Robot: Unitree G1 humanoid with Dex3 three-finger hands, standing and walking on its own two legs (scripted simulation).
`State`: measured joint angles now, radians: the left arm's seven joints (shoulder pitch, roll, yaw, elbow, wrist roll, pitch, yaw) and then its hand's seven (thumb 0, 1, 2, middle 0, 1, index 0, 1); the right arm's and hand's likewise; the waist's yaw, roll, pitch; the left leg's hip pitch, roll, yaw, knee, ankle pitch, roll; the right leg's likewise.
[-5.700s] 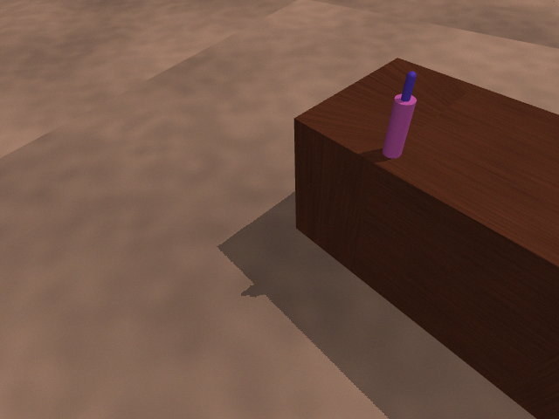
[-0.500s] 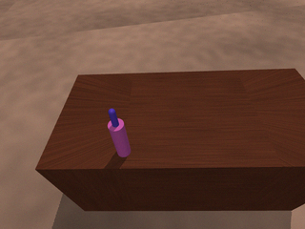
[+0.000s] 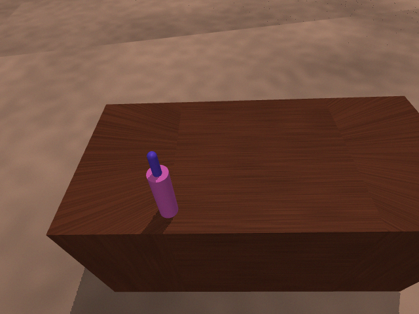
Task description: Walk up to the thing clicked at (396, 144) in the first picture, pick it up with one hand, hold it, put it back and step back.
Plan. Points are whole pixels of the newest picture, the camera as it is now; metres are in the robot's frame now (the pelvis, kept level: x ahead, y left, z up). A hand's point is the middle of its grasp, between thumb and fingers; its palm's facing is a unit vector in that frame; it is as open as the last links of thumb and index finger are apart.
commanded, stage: stand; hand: left
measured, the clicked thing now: (161, 185) +0.43 +0.18 -0.06
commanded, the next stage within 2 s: rise first in 0.52 s
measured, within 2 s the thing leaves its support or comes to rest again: neither
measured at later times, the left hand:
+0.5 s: hand out of the picture +0.07 +0.26 -0.16, palm faces -0.03 -0.94 -0.35, open 7.4 cm
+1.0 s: hand (110, 309) +0.16 +0.25 -0.12, palm faces +0.21 -0.92 -0.33, open 14.0 cm
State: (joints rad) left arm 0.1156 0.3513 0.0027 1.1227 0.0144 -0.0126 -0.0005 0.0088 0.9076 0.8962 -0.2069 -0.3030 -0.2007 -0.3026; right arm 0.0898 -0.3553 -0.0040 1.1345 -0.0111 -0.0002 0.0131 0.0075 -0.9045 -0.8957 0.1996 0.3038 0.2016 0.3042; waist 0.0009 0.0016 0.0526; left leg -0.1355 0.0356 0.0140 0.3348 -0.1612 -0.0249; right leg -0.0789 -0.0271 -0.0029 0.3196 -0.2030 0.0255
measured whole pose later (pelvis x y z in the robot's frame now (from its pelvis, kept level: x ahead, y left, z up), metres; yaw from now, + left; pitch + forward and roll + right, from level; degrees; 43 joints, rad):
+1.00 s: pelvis -0.01 +0.00 -0.01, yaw +0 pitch +2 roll +0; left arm 0.13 0.28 0.15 0.78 -0.03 -0.08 0.07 0.01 0.10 0.26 -0.07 -0.08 -0.07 -0.08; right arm 0.12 -0.27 -0.12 0.83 0.04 -0.06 -0.05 0.01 -0.05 -0.25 0.06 0.07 0.06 0.07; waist 0.01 0.00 0.00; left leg -0.28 0.03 0.02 0.45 -0.20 -0.02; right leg -0.24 -0.03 0.01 0.45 -0.25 0.03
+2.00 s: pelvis -0.01 -0.01 +0.00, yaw +0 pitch -4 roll +0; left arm 0.38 0.26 0.17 0.25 -0.03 -0.13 0.05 -0.01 -0.56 0.07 -0.05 -0.05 -0.04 -0.06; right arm 0.25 -0.24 -0.09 0.61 0.01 -0.09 -0.06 -0.01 0.52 -0.05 0.05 0.06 0.06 0.06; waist 0.03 0.02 0.04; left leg -0.14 0.04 0.01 0.39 -0.18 -0.03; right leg -0.09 -0.03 -0.01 0.40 -0.24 0.02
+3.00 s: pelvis -0.01 +0.01 -0.04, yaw +0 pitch +8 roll -1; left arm -0.16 0.47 0.50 0.75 -0.24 -0.38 -0.41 -0.01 -0.51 0.06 -0.06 -0.06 -0.06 -0.05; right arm 0.30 -0.24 -0.04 0.46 0.01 -0.12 -0.04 -0.01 0.47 -0.06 0.05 0.05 0.06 0.05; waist -0.03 -0.03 -0.08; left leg -0.58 0.04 -0.01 0.81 -0.36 -0.01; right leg -0.50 -0.02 -0.01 0.77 -0.40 0.03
